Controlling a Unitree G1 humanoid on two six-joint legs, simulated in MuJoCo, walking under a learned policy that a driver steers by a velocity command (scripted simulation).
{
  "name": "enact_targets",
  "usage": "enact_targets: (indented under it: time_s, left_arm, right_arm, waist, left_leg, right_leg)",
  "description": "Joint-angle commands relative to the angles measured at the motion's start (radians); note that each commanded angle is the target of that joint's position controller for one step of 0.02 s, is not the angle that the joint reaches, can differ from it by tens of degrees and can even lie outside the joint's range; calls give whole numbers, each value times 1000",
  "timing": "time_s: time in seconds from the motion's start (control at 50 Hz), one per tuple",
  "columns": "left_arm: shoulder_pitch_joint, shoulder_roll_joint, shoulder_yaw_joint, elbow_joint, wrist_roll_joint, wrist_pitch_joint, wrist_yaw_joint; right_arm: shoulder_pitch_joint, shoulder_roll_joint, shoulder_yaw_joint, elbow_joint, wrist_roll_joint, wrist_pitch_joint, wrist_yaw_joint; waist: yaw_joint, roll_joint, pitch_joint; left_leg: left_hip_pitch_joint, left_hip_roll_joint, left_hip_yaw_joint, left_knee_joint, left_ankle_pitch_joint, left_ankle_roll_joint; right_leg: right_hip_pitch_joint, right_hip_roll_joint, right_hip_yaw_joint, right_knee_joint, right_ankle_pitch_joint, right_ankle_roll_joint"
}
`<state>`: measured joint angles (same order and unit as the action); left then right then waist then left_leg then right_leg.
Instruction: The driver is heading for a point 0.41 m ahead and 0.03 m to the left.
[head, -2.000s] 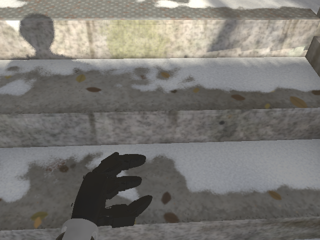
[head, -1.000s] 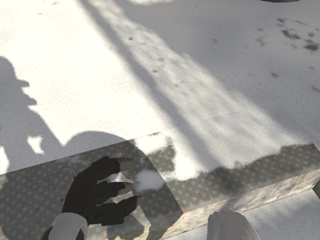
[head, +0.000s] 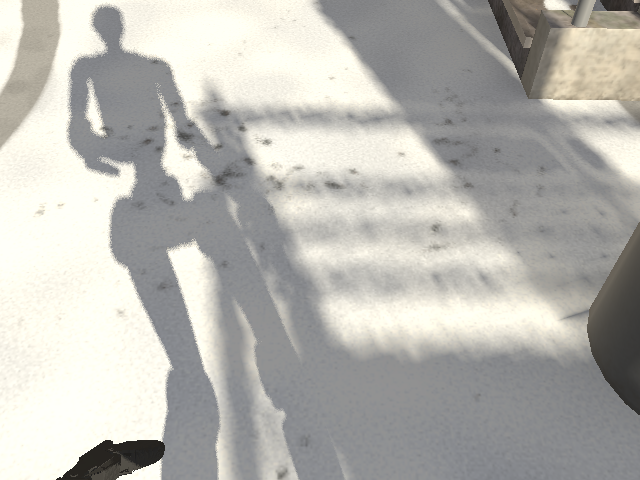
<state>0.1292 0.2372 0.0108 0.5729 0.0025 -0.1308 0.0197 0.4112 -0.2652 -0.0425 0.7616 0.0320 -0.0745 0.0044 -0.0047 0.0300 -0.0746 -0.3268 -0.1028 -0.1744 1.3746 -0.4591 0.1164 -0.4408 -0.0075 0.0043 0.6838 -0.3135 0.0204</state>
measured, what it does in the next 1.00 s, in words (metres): walks ahead, turning left: left foot, then right foot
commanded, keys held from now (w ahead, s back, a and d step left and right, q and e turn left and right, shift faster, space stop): w+q+shift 0.20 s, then shift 0.80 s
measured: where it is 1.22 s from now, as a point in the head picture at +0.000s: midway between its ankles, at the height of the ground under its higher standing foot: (300, 470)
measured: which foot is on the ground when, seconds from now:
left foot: up 0.00-0.30, down 0.32-1.00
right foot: down 0.00-0.32, up 0.34-0.70, down 0.72-1.00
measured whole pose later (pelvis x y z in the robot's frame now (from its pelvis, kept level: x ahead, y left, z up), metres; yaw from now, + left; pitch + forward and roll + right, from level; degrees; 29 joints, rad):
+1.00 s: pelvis +0.54 +0.04 +0.01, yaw +22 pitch +2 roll +0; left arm 0.14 0.15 0.01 0.74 0.02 -0.03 0.02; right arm 0.24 -0.18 -0.04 0.83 -0.02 0.02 -0.03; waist -0.02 -0.01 -0.02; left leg -0.26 0.00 -0.04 0.61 -0.39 -0.02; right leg -0.44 0.01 0.00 0.60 -0.20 -0.02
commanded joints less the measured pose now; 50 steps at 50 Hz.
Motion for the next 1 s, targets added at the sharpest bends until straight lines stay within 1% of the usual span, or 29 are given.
enact_targets:
  time_s: [0.02,0.04,0.06,0.08,0.1,0.14,0.18,0.2,0.22,0.24,0.28,0.3,0.32,0.34,0.36,0.38,0.4,0.42,0.48,0.56,0.64,0.7,0.72,0.74,0.76,0.78,0.8,0.88,1.0]
  left_arm:
    - [278,32,55,72,-8,-2,-8]
    - [252,23,51,130,-1,-3,-13]
    - [238,-41,29,169,5,3,-23]
    - [201,-61,23,187,17,6,-29]
    - [169,-46,26,202,10,12,-29]
    - [87,38,46,193,0,6,-13]
    - [51,132,62,182,11,-2,11]
    - [115,162,70,199,15,-7,23]
    - [157,204,80,212,10,-6,25]
    - [221,221,81,232,11,-6,27]
    - [296,270,88,255,-8,7,34]
    - [273,284,91,242,-11,20,31]
    - [203,286,94,203,-12,17,27]
    - [331,108,47,175,34,0,11]
    - [458,144,30,206,3,-36,-18]
    - [332,201,41,190,-42,-31,-15]
    - [247,156,33,147,-47,-15,2]
    - [184,132,25,129,-20,3,17]
    - [197,117,37,123,-4,59,25]
    - [130,27,9,120,18,60,22]
    - [33,65,19,111,6,66,6]
    - [18,89,39,106,19,61,-3]
    - [31,101,46,112,29,58,-5]
    - [25,142,51,97,43,53,-2]
    - [11,128,44,84,57,59,3]
    - [25,48,28,92,46,67,1]
    - [17,22,20,95,37,76,-3]
    - [-60,59,29,71,20,101,-9]
    - [-9,20,32,107,13,89,4]
  right_arm:
    - [-256,50,22,-240,-4,14,-1]
    - [-272,51,16,-267,19,23,3]
    - [-264,85,22,-284,35,29,19]
    - [-252,109,39,-305,41,29,36]
    - [-251,104,39,-316,46,34,46]
    - [-290,12,15,-334,19,52,45]
    - [-328,-21,8,-340,-9,51,49]
    - [-354,-19,10,-328,-15,51,61]
    - [-401,-23,5,-334,-18,40,67]
    - [-427,-28,-6,-329,-16,21,65]
    - [-334,-67,-34,-315,-18,7,65]
    - [-151,-118,-65,-267,-18,11,64]
    - [19,-195,-97,-200,-33,22,41]
    - [-39,-237,-75,-206,-56,24,19]
    - [0,-186,-51,-227,-92,16,20]
    - [-9,-187,-63,-199,-87,21,28]
    - [-104,-174,-62,-178,-44,12,36]
    - [-187,-118,-45,-196,-24,3,29]
    - [-253,-69,-25,-167,-48,-14,25]
    - [-255,-87,-34,-119,-43,-2,-3]
    - [-206,-74,-31,-81,-28,18,-4]
    - [-206,-54,-25,-61,-24,23,-3]
    - [-178,-25,-17,-50,-31,20,-5]
    - [-110,13,-9,-44,-52,15,-8]
    - [14,50,0,-17,-45,11,-12]
    - [-1,7,-5,-11,-44,22,-19]
    - [-46,-21,-15,-18,-38,43,-23]
    - [-129,-19,-22,-5,-58,108,-27]
    - [-124,3,-23,39,-46,69,-37]
  waist:
    - [130,-12,40]
    - [81,-7,106]
    - [39,-5,133]
    - [-2,-56,149]
    - [-27,-74,173]
    - [-45,-103,235]
    - [-52,-81,227]
    - [-16,-22,187]
    - [3,8,191]
    - [7,-25,169]
    - [-69,-135,58]
    - [-184,-156,-31]
    - [-250,-60,-47]
    - [-77,348,-160]
    - [-107,233,-553]
    - [-125,104,-529]
    - [-58,-29,-295]
    - [-23,-117,-191]
    - [61,-65,-43]
    - [59,-16,-72]
    - [12,43,-73]
    - [26,50,-58]
    - [20,34,-56]
    - [-29,-54,-62]
    - [-78,-238,-112]
    - [-50,-286,-153]
    - [-42,-260,-151]
    - [-29,-96,4]
    - [-8,-58,-45]
  left_leg:
    - [-739,163,67,366,94,-7]
    - [-731,198,50,338,88,-9]
    - [-663,227,48,289,111,-12]
    - [-650,247,33,252,120,-14]
    - [-660,261,31,201,123,-22]
    - [-613,263,69,26,229,-69]
    - [-462,262,127,-197,413,-70]
    - [-372,230,202,-293,489,-67]
    - [-266,196,242,-409,518,-42]
    - [-178,127,292,-481,502,-7]
    - [-7,15,321,-585,429,39]
    - [202,2,289,-740,502,88]
    - [469,50,214,-844,686,106]
    - [804,335,-187,-720,1415,228]
    - [908,516,-475,-778,1413,389]
    - [766,471,-492,-893,1096,373]
    - [542,420,-397,-943,945,314]
    - [363,389,-321,-960,864,261]
    - [-19,329,-140,-1032,899,215]
    - [-96,234,70,-1027,995,160]
    - [-34,241,71,-1005,769,130]
    - [-10,227,47,-901,584,69]
    - [-15,182,57,-844,471,24]
    - [-63,99,95,-752,284,-37]
    - [-146,57,122,-658,63,-95]
    - [-121,92,127,-618,17,-128]
    - [-88,111,123,-640,30,-133]
    - [12,115,132,-821,118,-93]
    - [5,125,120,-834,231,-103]
  right_leg:
    - [638,-367,568,-389,-13,-249]
    - [541,-322,438,-394,29,-204]
    - [420,-279,305,-402,89,-166]
    - [345,-287,251,-409,136,-152]
    - [297,-281,176,-427,185,-134]
    - [189,-236,6,-496,306,-111]
    - [97,-188,-112,-534,344,-89]
    - [139,-171,-155,-532,331,-84]
    - [152,-171,-170,-514,525,-77]
    - [200,-182,-160,-463,822,-67]
    - [362,-236,-140,-231,1314,-65]
    - [350,-223,-153,1,1341,-53]
    - [146,-130,-156,346,931,-10]
    - [-222,48,-124,868,-282,18]
    - [-239,19,203,1027,-303,2]
    - [-206,-5,173,1002,-195,16]
    - [-280,-40,114,903,-138,26]
    - [-275,-90,103,826,-103,24]
    - [-128,-123,91,639,-108,28]
    - [-15,-95,45,252,124,35]
    - [38,-59,49,52,318,30]
    - [129,-21,23,-134,358,-14]
    - [184,-32,31,-186,470,-34]
    - [261,-139,132,-178,804,-70]
    - [349,-267,258,-185,894,-198]
    - [326,-302,335,-221,759,-264]
    - [279,-279,349,-243,570,-259]
    - [48,-109,174,-287,-57,-93]
    - [214,-76,114,-167,332,-110]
